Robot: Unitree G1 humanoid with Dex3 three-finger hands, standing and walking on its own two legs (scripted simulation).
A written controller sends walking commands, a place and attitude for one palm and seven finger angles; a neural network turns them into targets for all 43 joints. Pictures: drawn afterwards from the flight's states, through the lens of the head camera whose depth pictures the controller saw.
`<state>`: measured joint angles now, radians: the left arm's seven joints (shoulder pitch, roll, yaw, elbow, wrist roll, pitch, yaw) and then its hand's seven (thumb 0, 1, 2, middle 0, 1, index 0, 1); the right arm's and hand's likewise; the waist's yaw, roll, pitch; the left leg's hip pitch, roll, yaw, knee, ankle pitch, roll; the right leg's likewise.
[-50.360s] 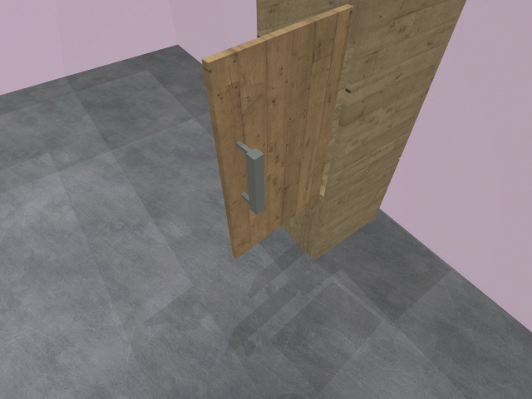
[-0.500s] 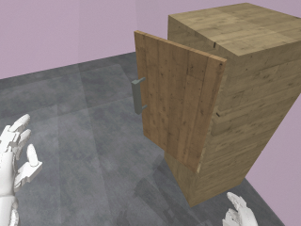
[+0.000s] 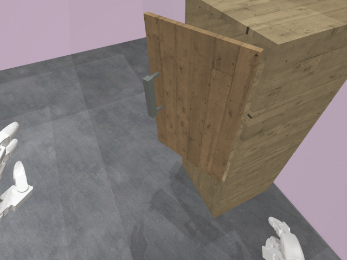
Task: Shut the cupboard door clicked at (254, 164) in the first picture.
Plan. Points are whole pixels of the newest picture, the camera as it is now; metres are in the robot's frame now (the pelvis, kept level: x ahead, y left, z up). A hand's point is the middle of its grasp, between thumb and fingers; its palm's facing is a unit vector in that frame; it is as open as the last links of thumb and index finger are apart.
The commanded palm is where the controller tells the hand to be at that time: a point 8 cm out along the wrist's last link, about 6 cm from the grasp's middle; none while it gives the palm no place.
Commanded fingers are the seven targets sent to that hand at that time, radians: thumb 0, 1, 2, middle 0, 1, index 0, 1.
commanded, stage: step back with the hand held close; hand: left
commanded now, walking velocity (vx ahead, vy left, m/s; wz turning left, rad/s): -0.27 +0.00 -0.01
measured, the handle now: (154, 95) +0.65 +0.12 -0.02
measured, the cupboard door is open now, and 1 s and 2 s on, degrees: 24 24 24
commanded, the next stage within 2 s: stop stepping back and stand still in 0.94 s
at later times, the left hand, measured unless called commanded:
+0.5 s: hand out of the picture +0.10 +0.28 +0.16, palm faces +0.51 -0.74 -0.44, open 7.4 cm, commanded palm +0.04 +0.31 +0.18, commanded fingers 0.00 0.90 0.90 -0.20 -0.30 -0.20 -0.30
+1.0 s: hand out of the picture +0.00 +0.27 +0.16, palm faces +0.47 -0.76 -0.45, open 7.4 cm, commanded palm -0.04 +0.29 +0.18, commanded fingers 0.00 0.90 0.90 -0.20 -0.30 -0.20 -0.30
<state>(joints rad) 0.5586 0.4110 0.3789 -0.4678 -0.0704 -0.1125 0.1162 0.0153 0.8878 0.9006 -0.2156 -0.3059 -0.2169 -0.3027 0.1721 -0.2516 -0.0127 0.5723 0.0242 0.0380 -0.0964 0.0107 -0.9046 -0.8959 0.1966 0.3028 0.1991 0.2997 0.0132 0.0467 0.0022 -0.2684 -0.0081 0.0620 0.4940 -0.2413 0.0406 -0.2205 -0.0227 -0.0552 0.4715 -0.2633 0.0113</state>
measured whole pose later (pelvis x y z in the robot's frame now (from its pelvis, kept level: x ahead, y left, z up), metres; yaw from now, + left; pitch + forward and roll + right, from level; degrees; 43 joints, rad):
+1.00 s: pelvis -0.18 -0.01 -0.02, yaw -1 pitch +5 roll -3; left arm 0.56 0.43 0.47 -0.57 -0.06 -0.26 0.15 0.01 0.89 0.90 -0.21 -0.31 -0.21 -0.30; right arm 0.12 -0.17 0.01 0.65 -0.02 -0.12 -0.05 0.01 -0.90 -0.90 0.20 0.30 0.20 0.30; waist 0.07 0.00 -0.05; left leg -0.64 0.10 0.12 0.46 0.05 0.01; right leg -0.09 0.07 0.01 0.46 -0.50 -0.03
